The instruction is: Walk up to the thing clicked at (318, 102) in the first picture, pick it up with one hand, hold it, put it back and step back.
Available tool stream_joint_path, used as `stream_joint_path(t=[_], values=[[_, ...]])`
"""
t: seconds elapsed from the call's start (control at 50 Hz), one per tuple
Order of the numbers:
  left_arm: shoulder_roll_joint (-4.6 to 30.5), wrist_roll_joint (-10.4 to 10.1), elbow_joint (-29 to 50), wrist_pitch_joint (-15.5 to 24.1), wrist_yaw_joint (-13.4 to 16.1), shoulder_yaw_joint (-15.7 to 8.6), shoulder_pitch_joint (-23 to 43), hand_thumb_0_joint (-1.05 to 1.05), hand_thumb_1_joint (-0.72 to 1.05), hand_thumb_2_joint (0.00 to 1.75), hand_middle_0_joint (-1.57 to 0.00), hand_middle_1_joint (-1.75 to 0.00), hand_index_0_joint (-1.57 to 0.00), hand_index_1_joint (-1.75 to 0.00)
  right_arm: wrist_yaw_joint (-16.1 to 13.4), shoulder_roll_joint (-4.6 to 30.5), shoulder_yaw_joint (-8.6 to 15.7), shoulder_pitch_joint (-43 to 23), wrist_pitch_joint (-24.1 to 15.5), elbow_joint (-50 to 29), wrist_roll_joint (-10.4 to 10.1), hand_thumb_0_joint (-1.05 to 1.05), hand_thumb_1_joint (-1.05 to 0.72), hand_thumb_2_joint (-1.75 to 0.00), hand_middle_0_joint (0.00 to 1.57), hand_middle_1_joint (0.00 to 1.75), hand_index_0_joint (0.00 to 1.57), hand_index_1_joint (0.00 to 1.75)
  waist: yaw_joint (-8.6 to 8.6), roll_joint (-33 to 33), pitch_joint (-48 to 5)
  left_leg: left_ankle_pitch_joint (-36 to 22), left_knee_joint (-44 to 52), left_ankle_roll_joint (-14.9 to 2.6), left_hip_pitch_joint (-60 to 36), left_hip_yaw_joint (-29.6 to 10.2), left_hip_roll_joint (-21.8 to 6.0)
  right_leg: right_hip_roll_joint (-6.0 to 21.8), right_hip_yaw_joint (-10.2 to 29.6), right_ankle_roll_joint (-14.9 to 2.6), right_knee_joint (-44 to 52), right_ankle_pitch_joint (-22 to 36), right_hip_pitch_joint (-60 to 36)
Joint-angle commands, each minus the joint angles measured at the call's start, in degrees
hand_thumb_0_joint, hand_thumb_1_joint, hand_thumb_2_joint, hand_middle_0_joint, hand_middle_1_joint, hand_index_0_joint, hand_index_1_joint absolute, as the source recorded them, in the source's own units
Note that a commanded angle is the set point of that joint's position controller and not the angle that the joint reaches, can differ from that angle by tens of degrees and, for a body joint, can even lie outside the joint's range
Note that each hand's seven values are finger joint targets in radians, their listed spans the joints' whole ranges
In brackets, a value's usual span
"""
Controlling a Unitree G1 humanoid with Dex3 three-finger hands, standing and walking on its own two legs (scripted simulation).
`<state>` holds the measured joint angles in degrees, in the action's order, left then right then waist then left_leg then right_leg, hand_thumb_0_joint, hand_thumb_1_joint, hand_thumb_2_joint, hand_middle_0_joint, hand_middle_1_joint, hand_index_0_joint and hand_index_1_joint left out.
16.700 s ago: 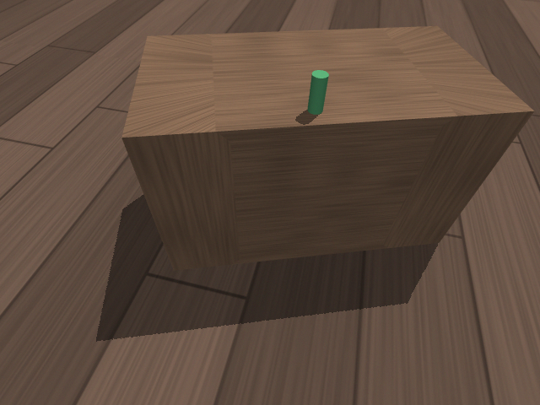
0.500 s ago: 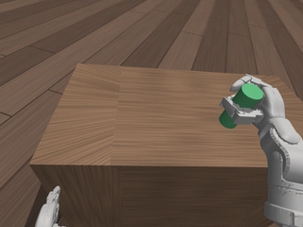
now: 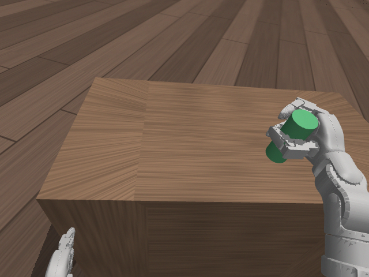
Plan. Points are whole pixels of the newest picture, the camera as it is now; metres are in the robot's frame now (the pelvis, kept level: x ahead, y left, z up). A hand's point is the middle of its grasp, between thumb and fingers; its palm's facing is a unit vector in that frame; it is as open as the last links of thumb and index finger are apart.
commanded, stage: hold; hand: right
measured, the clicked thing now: (289, 138) +0.33 -0.18 +0.20
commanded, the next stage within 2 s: crouch in 1.58 s
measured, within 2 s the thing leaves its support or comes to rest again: neither
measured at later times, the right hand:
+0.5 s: hand (287, 131) +0.33 -0.17 +0.22, palm faces +0.03 +1.00 -0.03, open 6.2 cm
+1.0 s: hand (281, 135) +0.33 -0.16 +0.21, palm faces +0.02 +1.00 -0.03, open 6.2 cm
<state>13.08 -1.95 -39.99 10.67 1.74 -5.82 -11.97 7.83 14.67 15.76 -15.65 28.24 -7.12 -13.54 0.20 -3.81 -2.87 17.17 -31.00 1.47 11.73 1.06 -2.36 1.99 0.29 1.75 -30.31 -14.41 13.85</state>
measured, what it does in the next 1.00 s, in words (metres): stands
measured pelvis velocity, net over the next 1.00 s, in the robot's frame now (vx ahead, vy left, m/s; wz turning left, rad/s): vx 0.00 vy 0.00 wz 0.00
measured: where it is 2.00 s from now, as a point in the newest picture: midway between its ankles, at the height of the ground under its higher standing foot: outside the picture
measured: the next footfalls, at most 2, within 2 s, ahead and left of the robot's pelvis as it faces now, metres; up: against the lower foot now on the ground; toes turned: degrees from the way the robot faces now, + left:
none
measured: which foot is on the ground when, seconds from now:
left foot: down 0.00-1.00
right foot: down 0.00-1.00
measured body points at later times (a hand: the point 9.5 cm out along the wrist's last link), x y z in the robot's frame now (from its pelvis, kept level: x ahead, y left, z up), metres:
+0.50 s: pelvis +0.00 +0.00 +0.00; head -0.03 +0.03 +0.45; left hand +0.17 +0.26 -0.08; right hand +0.32 -0.22 +0.22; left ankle +0.00 +0.13 -0.73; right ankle +0.02 -0.14 -0.73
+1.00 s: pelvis +0.00 +0.00 +0.00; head -0.03 +0.03 +0.45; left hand +0.17 +0.26 -0.08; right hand +0.32 -0.21 +0.21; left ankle +0.00 +0.13 -0.73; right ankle +0.02 -0.14 -0.73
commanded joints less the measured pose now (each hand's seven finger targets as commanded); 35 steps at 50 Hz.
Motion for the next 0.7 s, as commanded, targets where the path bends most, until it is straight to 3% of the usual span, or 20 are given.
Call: stream_joint_path(t=[0.0,0.04,0.08,0.16,0.18,0.28,0.32,0.38,0.4,0.42,0.44,0.48,0.54,0.58,0.6,0.64,0.68], values=[[6.8,-0.3,11.5,3.5,0.6,-1.5,9.4,0.00,-0.56,0.06,-0.05,-0.05,-0.05,-0.05,-0.1,10.2,3.4,-22.4,-4.9,-14.4,-0.8,0.00,-0.49,-1.36,1.41,1.48,1.43,1.48,0.39,4.1,-10.8,-11.8,5.4,-0.55,1.0,2.8,2.2,-2.1,-1.4,-2.21,3.3,9.3,-7.3],[7.7,-0.3,10.7,3.6,0.7,-2.4,8.6,0.00,-0.56,0.06,-0.05,-0.05,-0.05,-0.05,0.0,10.9,4.2,-21.2,-5.2,-13.5,-0.9,0.00,-0.49,-1.35,1.40,1.48,1.42,1.48,0.65,3.9,-10.3,-10.7,5.4,-0.73,1.1,3.0,2.4,-1.9,-1.2,-2.08,3.7,8.6,-6.7],[6.3,-0.4,10.8,3.5,0.7,-1.1,8.8,0.00,-0.56,0.06,-0.05,-0.05,-0.04,-0.05,0.3,10.1,3.6,-20.3,-5.3,-13.1,-0.9,0.00,-0.49,-1.34,1.39,1.46,1.41,1.46,0.47,4.5,-9.4,-9.6,5.8,-0.58,1.6,2.7,2.2,-2.1,-1.5,-2.30,3.6,7.3,-6.5],[7.2,-0.3,10.6,3.2,0.5,-2.0,7.8,0.00,-0.56,0.06,-0.05,-0.05,-0.05,-0.06,0.5,8.5,1.8,-20.0,-4.8,-14.0,-0.7,0.00,-0.48,-1.35,1.39,1.47,1.41,1.47,-0.12,3.4,-9.7,-11.3,5.6,-0.63,1.6,2.8,2.3,-2.1,-1.5,-2.10,3.6,8.8,-7.2],[6.6,-0.3,10.9,3.2,0.4,-1.4,7.9,0.00,-0.56,0.06,-0.05,-0.05,-0.04,-0.05,0.4,8.7,1.9,-20.9,-4.6,-14.8,-0.7,0.00,-0.49,-1.34,1.39,1.46,1.41,1.46,-0.09,3.0,-10.0,-11.1,5.6,-0.61,1.5,2.9,2.4,-2.1,-1.4,-2.09,3.7,8.5,-7.2],[7.2,-0.3,9.1,2.7,0.2,-2.8,6.4,0.00,-0.55,0.05,-0.05,-0.05,-0.05,-0.05,-0.3,11.1,4.4,-21.5,-4.2,-14.3,-0.5,0.00,-0.47,-1.34,1.39,1.46,1.41,1.46,-0.05,2.0,-9.8,-12.9,5.3,-0.58,1.6,2.8,2.3,-2.2,-1.6,-2.04,3.4,10.2,-7.5],[8.3,-0.1,11.9,2.9,0.2,-3.3,7.3,0.00,-0.56,0.06,-0.05,-0.05,-0.04,-0.06,-0.5,11.6,5.0,-21.5,-4.6,-15.7,-0.6,0.00,-0.50,-1.35,1.39,1.47,1.41,1.47,0.10,4.1,-11.6,-13.4,5.3,-0.49,0.6,3.0,2.2,-2.2,-1.4,-2.15,3.3,10.6,-7.9],[6.0,-0.4,10.3,3.0,0.0,-1.6,7.3,0.00,-0.56,0.06,-0.05,-0.05,-0.04,-0.06,-0.3,9.8,3.5,-21.9,-4.5,-14.5,-1.1,0.00,-0.49,-1.35,1.40,1.47,1.42,1.47,0.30,3.5,-8.8,-11.6,5.4,-0.59,1.5,3.2,2.5,-1.9,-1.2,-2.07,3.7,9.1,-6.6],[5.0,-0.3,9.7,3.0,-0.2,-0.9,6.7,0.00,-0.56,0.06,-0.05,-0.05,-0.04,-0.05,-0.2,9.3,2.6,-21.2,-4.6,-14.3,-0.8,0.00,-0.47,-1.36,1.40,1.48,1.42,1.48,0.17,3.4,-10.3,-12.3,5.4,-0.58,1.1,3.0,2.4,-2.0,-1.2,-2.15,3.5,9.8,-7.4],[5.8,-0.5,10.4,3.0,0.1,-1.7,7.7,0.00,-0.56,0.06,-0.05,-0.05,-0.04,-0.05,0.0,9.2,2.7,-21.3,-4.4,-12.3,-0.9,0.00,-0.46,-1.35,1.39,1.48,1.42,1.48,-0.33,3.9,-9.8,-12.2,5.7,-0.41,1.4,2.9,2.3,-2.0,-1.3,-2.27,3.5,9.4,-7.3],[5.4,-0.4,10.0,2.9,-0.1,-0.9,8.1,0.00,-0.56,0.06,-0.05,-0.05,-0.04,-0.06,0.1,9.2,2.4,-20.9,-4.4,-12.9,-0.8,0.00,-0.47,-1.35,1.40,1.48,1.42,1.48,0.23,3.6,-9.4,-11.8,5.8,-0.40,1.4,2.8,2.2,-2.1,-1.4,-2.25,3.6,9.0,-6.8],[7.6,-0.4,9.5,2.8,0.1,-2.6,8.6,0.00,-0.56,0.06,-0.05,-0.05,-0.04,-0.05,0.3,8.8,1.8,-20.5,-3.7,-11.7,-0.6,0.00,-0.47,-1.35,1.39,1.47,1.41,1.47,-0.06,3.5,-10.3,-13.3,5.5,-0.40,1.2,2.7,2.1,-2.2,-1.4,-2.28,3.5,10.5,-7.7],[9.3,-0.3,10.8,3.0,0.4,-3.6,9.8,0.00,-0.56,0.06,-0.05,-0.05,-0.04,-0.05,0.5,10.8,3.2,-22.4,-4.0,-11.6,-0.3,0.00,-0.47,-1.33,1.38,1.46,1.40,1.46,0.11,3.5,-10.1,-11.4,5.9,-0.64,1.3,3.0,2.3,-2.0,-1.2,-2.07,4.1,8.9,-7.4],[7.3,-0.3,11.0,3.1,0.2,-2.1,9.1,0.00,-0.56,0.06,-0.05,-0.05,-0.04,-0.05,0.4,10.2,3.2,-22.4,-4.6,-11.5,-0.3,0.00,-0.47,-1.34,1.39,1.47,1.41,1.47,0.18,4.7,-9.7,-10.4,6.1,-0.61,1.5,3.0,2.3,-2.1,-1.2,-2.23,4.2,7.7,-7.2],[8.0,-0.3,12.5,3.3,0.4,-2.8,9.3,0.00,-0.56,0.06,-0.05,-0.05,-0.04,-0.05,0.1,10.3,3.5,-22.3,-5.1,-12.4,-0.5,0.00,-0.48,-1.34,1.39,1.46,1.41,1.46,0.05,5.4,-10.6,-10.2,6.3,-0.53,1.0,2.9,2.2,-2.2,-1.3,-2.27,4.1,7.5,-7.6],[5.1,-0.4,12.0,3.0,0.2,-0.5,6.3,0.00,-0.56,0.06,-0.05,-0.05,-0.04,-0.05,0.0,10.7,4.5,-19.7,-5.6,-13.0,-0.7,0.00,-0.51,-1.34,1.40,1.47,1.42,1.47,0.78,5.5,-10.8,-11.0,6.2,-0.39,0.6,2.7,2.0,-2.4,-1.5,-2.40,3.8,8.2,-7.1],[5.9,-0.5,11.3,2.6,0.2,-1.6,5.7,0.00,-0.56,0.06,-0.05,-0.05,-0.04,-0.05,-0.2,10.8,4.9,-18.2,-5.9,-14.0,-1.0,0.00,-0.49,-1.35,1.41,1.48,1.43,1.48,0.92,4.3,-11.0,-12.8,6.0,-0.31,0.2,2.6,1.8,-2.5,-1.9,-2.36,3.6,9.9,-7.5]])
